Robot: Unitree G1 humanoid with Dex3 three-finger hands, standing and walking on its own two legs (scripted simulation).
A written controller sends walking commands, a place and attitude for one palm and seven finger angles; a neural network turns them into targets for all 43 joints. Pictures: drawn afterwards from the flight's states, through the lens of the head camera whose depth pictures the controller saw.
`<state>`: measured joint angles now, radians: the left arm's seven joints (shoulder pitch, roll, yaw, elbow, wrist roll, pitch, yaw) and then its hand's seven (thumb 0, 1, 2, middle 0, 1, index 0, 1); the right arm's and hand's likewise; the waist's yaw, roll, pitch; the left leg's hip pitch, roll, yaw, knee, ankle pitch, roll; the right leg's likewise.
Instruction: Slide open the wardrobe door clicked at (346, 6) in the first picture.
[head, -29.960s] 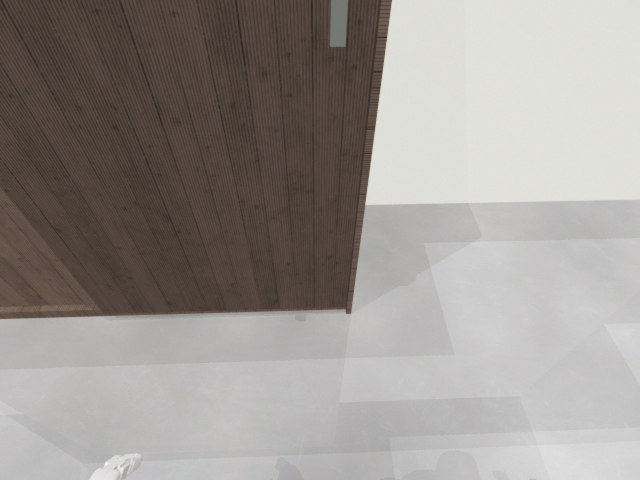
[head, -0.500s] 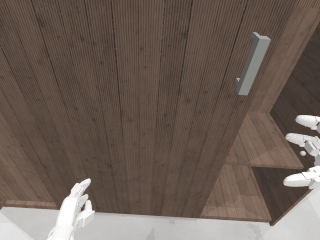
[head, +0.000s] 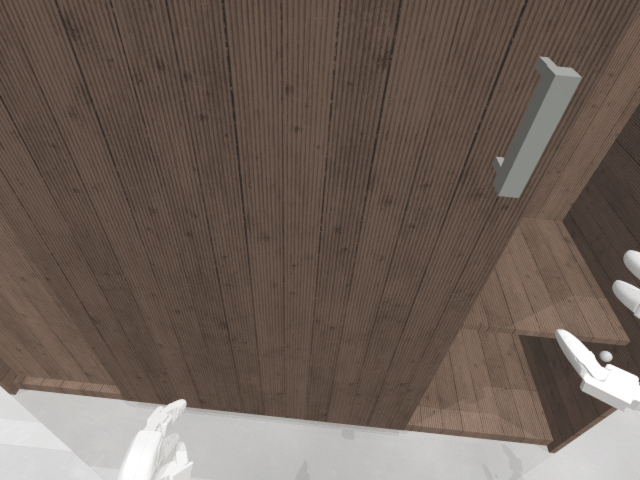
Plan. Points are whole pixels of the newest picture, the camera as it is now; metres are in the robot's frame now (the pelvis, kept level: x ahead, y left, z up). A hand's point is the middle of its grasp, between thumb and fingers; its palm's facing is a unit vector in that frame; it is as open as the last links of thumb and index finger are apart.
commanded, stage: draw the hand back to the body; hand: right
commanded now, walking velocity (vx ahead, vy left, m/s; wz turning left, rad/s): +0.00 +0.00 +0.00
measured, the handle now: (525, 128) +0.43 -0.23 +0.28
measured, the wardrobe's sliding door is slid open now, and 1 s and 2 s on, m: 0.45 0.45 0.45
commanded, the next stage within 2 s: step back with the hand held close in 0.54 s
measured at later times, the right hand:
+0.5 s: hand (616, 373) +0.18 -0.26 +0.16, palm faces +0.48 +0.81 -0.35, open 7.5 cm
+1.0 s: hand (611, 390) +0.18 -0.26 +0.15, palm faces +0.35 +0.81 -0.47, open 7.4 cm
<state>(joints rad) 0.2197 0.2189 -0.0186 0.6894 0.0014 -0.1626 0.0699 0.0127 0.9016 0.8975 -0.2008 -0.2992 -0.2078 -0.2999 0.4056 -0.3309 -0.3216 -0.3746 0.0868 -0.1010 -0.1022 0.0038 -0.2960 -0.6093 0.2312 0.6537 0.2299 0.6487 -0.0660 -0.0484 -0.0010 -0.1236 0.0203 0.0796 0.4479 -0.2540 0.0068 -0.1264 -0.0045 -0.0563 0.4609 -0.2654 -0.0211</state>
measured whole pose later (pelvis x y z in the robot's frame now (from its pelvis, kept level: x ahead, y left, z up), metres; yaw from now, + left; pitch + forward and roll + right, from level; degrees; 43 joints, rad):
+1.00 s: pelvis -0.03 -0.01 +0.00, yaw +1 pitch +0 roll +1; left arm 0.19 0.24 0.01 0.56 0.00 -0.02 0.08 0.01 0.90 0.90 -0.20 -0.30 -0.21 -0.30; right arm 0.54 -0.39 -0.37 -0.45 0.06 -0.15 -0.11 0.02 -0.89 -0.90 0.21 0.30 0.21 0.30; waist -0.02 -0.03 0.03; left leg -0.25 0.01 0.07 0.42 -0.18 0.00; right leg -0.26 -0.01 -0.07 0.46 -0.21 -0.03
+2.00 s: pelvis -0.14 -0.03 -0.01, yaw -1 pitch +4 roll +4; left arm 0.21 0.21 0.02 0.59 0.02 -0.08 0.08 0.01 0.90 0.90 -0.20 -0.30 -0.21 -0.30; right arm 0.53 -0.47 -0.44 -0.56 0.03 -0.30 -0.12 0.02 -0.89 -0.90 0.22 0.30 0.22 0.30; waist 0.00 0.04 -0.05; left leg -0.33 -0.08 -0.08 0.49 -0.22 -0.02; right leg -0.39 0.02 0.03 0.61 -0.28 -0.02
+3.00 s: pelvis -0.18 -0.07 -0.01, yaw +1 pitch +2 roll +2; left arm 0.25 0.22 0.01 0.73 0.01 -0.13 0.00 0.01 0.90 0.90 -0.20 -0.30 -0.21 -0.30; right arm 0.44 -0.41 -0.35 -0.20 -0.01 -0.18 -0.08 0.01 -0.90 -0.90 0.21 0.30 0.21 0.30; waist -0.01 -0.05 -0.06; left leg -0.30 0.00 0.08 0.56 -0.29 0.01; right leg -0.34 0.00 -0.03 0.65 -0.33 -0.03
